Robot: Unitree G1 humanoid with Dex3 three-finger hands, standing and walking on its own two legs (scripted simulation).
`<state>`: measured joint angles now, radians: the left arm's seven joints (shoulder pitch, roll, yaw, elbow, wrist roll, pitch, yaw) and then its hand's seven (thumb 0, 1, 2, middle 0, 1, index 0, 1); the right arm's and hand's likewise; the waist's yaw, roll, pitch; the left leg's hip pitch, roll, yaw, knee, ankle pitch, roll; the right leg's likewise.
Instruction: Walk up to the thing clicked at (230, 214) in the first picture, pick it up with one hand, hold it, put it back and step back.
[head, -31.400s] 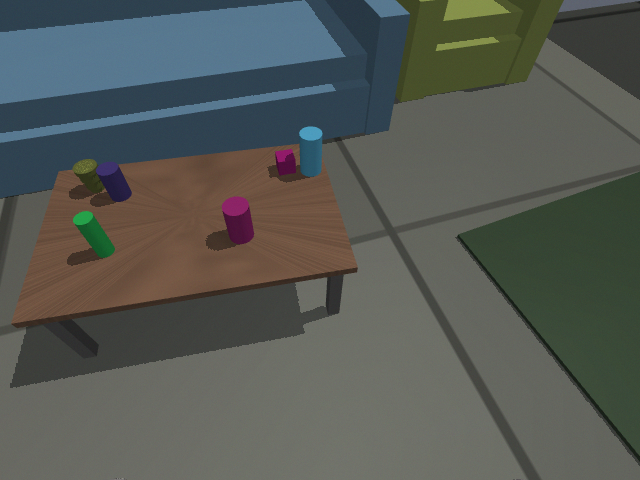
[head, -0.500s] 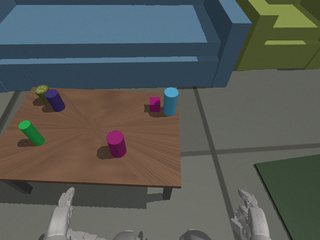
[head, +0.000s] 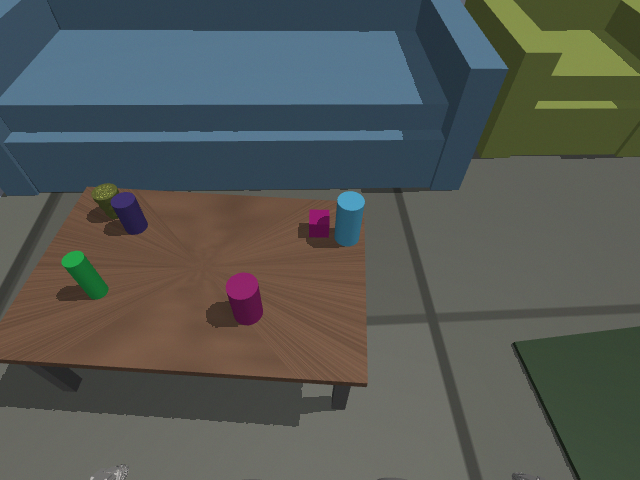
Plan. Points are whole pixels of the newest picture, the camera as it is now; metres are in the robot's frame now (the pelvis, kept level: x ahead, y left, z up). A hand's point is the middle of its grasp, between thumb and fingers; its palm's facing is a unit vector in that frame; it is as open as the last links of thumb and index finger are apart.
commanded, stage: stand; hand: left
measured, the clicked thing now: (245, 299) +0.55 +0.18 -0.37
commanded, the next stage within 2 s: step back in 1.90 s
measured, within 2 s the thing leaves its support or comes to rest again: neither
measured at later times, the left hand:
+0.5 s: hand out of the picture +0.05 +0.24 -0.13, palm faces +0.00 -0.94 -0.35, open 7.4 cm
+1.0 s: hand out of the picture +0.06 +0.23 -0.13, palm faces -0.02 -0.94 -0.34, open 7.4 cm
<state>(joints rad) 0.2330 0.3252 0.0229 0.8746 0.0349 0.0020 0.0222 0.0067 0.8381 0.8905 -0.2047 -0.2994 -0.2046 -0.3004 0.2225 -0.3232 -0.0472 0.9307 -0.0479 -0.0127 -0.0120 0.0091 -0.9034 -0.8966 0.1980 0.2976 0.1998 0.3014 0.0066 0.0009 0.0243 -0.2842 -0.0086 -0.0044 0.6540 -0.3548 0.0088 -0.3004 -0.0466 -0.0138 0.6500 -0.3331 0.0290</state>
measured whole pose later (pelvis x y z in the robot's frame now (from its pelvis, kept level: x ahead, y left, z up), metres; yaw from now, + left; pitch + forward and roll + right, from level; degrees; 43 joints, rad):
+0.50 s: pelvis -0.01 +0.00 +0.02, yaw +0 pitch -4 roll +0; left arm 0.15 0.31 0.01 1.14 0.02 -0.01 0.01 0.01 0.90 0.90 -0.21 -0.30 -0.21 -0.30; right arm 0.16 -0.32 -0.02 1.12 -0.02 -0.01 -0.01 0.01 -0.90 -0.90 0.20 0.30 0.20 0.30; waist 0.01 0.01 0.05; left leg -0.10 -0.01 -0.01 0.35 -0.19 0.00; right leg -0.12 -0.04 -0.02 0.37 -0.18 0.03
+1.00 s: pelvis +0.00 -0.01 +0.02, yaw -1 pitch -3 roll +0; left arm 0.12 0.32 0.01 1.17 0.02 -0.01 0.00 0.01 0.90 0.90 -0.21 -0.30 -0.21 -0.30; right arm 0.14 -0.34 -0.01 1.15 -0.02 -0.01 -0.01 0.01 -0.90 -0.90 0.20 0.30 0.20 0.30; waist 0.00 0.02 0.05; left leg -0.09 0.01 0.00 0.32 -0.18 -0.01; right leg -0.12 -0.03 -0.02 0.34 -0.17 0.02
